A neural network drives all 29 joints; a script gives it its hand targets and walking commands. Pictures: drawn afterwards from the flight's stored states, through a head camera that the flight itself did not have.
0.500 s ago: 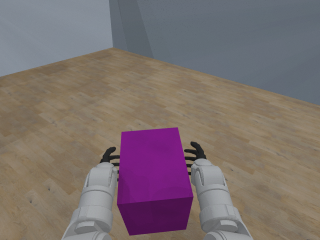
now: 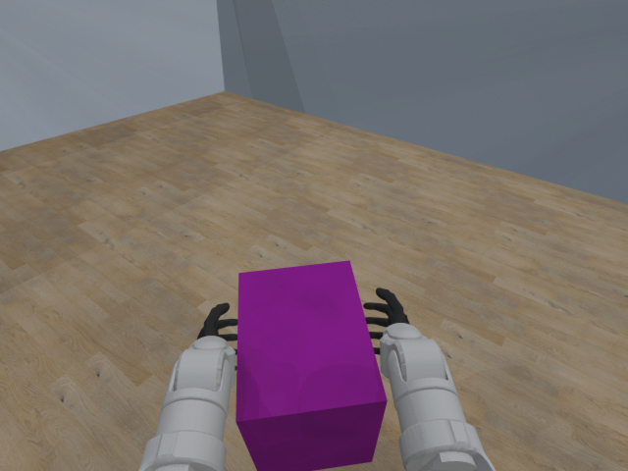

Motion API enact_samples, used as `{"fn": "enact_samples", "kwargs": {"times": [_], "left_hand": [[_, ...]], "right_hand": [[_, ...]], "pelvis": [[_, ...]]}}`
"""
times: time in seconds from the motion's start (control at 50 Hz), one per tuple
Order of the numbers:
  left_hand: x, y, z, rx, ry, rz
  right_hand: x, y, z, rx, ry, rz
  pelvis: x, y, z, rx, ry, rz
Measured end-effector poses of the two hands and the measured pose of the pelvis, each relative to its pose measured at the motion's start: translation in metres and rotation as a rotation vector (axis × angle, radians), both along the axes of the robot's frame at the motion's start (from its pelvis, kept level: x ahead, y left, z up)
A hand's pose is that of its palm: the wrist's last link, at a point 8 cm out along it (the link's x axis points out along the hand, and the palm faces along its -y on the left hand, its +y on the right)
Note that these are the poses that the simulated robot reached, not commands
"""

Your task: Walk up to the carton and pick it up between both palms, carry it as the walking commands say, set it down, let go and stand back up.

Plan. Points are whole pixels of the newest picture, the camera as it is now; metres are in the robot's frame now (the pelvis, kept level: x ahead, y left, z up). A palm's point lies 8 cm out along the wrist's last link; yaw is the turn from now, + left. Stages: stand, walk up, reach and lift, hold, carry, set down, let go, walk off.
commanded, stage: reach and lift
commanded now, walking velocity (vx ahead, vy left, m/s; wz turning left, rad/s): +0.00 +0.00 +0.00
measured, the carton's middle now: (305, 368) +0.32 -0.01 -0.03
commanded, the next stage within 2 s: hold in 0.34 s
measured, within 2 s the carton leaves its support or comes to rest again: neither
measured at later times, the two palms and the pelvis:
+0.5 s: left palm (203, 368) +0.28 +0.13 +0.04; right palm (396, 347) +0.29 -0.12 +0.07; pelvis -0.02 +0.00 +0.00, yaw +0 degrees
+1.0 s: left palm (212, 321) +0.32 +0.12 +0.09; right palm (402, 302) +0.32 -0.13 +0.11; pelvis +0.02 -0.01 +0.00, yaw -1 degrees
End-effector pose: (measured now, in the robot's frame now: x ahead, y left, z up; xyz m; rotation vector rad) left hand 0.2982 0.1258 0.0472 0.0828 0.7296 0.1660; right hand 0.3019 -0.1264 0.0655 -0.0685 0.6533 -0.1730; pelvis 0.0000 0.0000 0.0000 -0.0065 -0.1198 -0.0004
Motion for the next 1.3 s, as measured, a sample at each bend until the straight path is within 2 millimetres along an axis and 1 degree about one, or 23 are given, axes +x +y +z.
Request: {"fn": "enact_samples", "kwargs": {"times": [0.2, 0.36, 0.54, 0.68, 0.72, 0.78, 0.84, 0.94, 1.02, 1.08, 1.16, 1.22, 1.3], "left_hand": [[-0.007, 0.002, -0.001, -0.019, -0.003, -0.002], [-0.016, 0.005, -0.001, -0.016, -0.002, -0.008], [-0.021, 0.005, -0.003, -0.001, 0.012, 0.009], [-0.019, 0.005, -0.002, 0.002, 0.011, -0.006], [-0.018, 0.005, -0.002, 0.006, 0.008, -0.012], [-0.012, 0.006, 0.002, -0.001, 0.005, -0.017], [-0.003, 0.004, 0.013, -0.011, 0.001, -0.016], [0.013, -0.004, 0.032, -0.034, -0.009, 0.005], [0.026, -0.004, 0.039, -0.023, 0.004, 0.005], [0.039, -0.006, 0.042, -0.003, 0.04, -0.002], [0.067, -0.018, 0.047, -0.013, 0.091, -0.003], [0.093, -0.032, 0.048, -0.026, 0.085, 0.004], [0.124, -0.046, 0.041, -0.031, 0.106, 0.038]], "right_hand": [[-0.004, 0.0, 0.002, -0.011, -0.001, 0.034], [-0.012, 0.002, 0.001, -0.009, 0.0, 0.037], [-0.018, 0.007, 0.002, -0.02, 0.004, 0.011], [-0.021, 0.006, 0.001, -0.01, 0.002, -0.01], [-0.02, 0.006, 0.002, -0.009, -0.001, -0.011], [-0.015, 0.007, 0.009, -0.011, -0.009, -0.018], [-0.007, 0.005, 0.019, -0.016, -0.014, -0.016], [0.011, -0.004, 0.038, -0.002, -0.025, -0.016], [0.026, -0.003, 0.049, 0.019, -0.018, -0.026], [0.04, -0.004, 0.053, 0.005, 0.004, -0.025], [0.063, -0.016, 0.055, -0.003, 0.05, -0.034], [0.089, -0.03, 0.056, 0.008, 0.042, -0.046], [0.124, -0.043, 0.047, 0.037, 0.064, -0.052]], "pelvis": [[0.001, -0.002, 0.001, 0.002, -0.01, -0.001], [-0.007, 0.0, 0.0, -0.001, -0.02, 0.003], [-0.017, 0.004, -0.003, -0.002, -0.021, -0.004], [-0.021, 0.007, -0.004, -0.003, -0.018, -0.009], [-0.02, 0.007, -0.004, 0.001, 0.018, -0.027], [-0.019, 0.005, -0.003, 0.002, 0.067, -0.052], [-0.015, -0.002, 0.0, -0.011, 0.107, -0.06], [0.003, -0.012, 0.0, -0.011, 0.165, -0.019], [0.028, -0.009, 0.001, 0.006, 0.176, -0.018], [0.048, -0.009, 0.002, 0.007, 0.173, -0.039], [0.077, -0.019, 0.007, -0.011, 0.181, -0.045], [0.1, -0.033, 0.0, 0.0, 0.175, -0.035], [0.133, -0.044, -0.005, -0.01, 0.196, -0.004]]}}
